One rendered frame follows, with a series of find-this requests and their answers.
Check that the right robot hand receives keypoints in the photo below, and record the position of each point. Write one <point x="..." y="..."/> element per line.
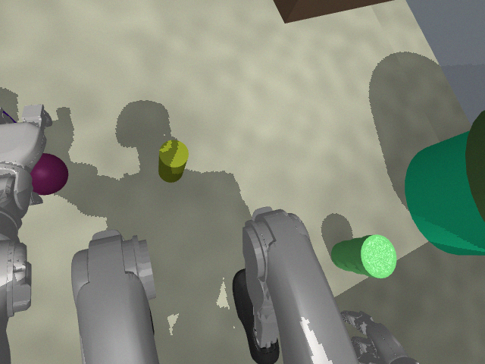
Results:
<point x="381" y="346"/>

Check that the right robot foot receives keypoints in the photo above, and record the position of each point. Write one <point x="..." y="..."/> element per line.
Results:
<point x="244" y="310"/>

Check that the left robot arm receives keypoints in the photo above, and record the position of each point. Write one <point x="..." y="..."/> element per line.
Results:
<point x="15" y="271"/>

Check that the potted plant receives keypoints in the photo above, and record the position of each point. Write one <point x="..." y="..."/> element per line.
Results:
<point x="445" y="192"/>

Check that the left robot hand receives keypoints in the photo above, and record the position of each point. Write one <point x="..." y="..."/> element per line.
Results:
<point x="22" y="144"/>

